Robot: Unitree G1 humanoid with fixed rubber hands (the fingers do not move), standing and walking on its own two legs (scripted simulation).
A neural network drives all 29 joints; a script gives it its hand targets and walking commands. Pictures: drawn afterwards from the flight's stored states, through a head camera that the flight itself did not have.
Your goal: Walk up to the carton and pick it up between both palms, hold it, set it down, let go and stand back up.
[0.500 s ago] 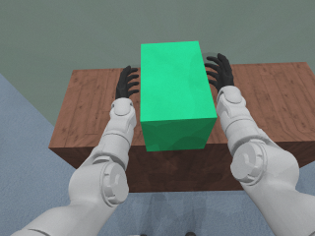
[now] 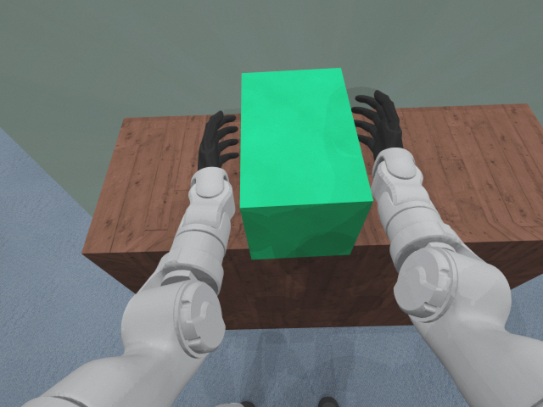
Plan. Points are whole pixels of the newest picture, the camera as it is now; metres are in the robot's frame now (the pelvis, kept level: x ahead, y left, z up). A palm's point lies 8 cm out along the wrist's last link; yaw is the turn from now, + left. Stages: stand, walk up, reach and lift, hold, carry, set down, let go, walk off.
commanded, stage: reach and lift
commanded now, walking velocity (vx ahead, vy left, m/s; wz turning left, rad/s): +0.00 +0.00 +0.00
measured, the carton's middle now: (295, 164) +0.47 +0.02 +0.02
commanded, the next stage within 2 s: none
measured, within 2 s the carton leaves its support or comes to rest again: leaves its support in 1.22 s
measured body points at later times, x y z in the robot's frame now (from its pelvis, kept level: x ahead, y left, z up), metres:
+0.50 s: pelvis +0.00 +0.00 +0.00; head +0.08 +0.00 +0.44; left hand +0.44 +0.15 +0.07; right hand +0.48 -0.11 +0.08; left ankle -0.02 +0.13 -0.74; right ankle +0.02 -0.13 -0.74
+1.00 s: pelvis -0.01 +0.00 +0.00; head +0.06 -0.01 +0.45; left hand +0.42 +0.15 +0.07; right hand +0.47 -0.11 +0.09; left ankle -0.02 +0.13 -0.74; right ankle +0.02 -0.13 -0.74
